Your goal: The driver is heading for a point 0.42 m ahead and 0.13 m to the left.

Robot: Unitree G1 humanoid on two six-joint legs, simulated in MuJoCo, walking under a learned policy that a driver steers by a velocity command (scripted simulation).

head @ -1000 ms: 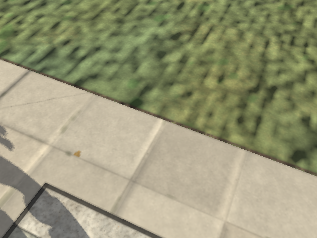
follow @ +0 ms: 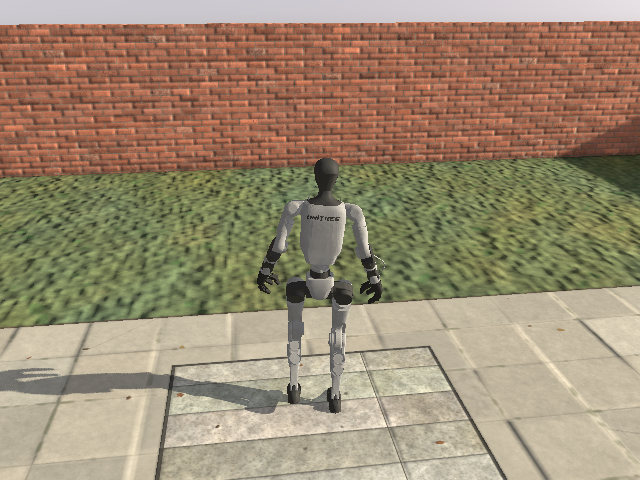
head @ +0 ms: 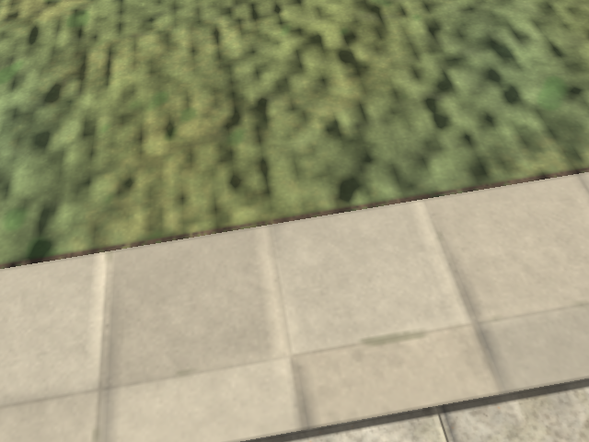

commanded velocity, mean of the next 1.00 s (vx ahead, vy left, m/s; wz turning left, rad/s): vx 0.23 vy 0.00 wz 0.35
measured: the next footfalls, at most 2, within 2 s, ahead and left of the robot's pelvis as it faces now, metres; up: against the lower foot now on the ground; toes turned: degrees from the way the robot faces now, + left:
left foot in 0.34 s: +0.02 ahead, +0.10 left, +0.00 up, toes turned +4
right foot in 0.76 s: +0.28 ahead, -0.07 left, +0.00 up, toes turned +21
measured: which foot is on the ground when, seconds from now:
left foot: up 0.00-0.32, down 0.34-0.76, up 0.78-1.00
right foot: down 0.00-0.34, up 0.36-0.74, down 0.76-1.00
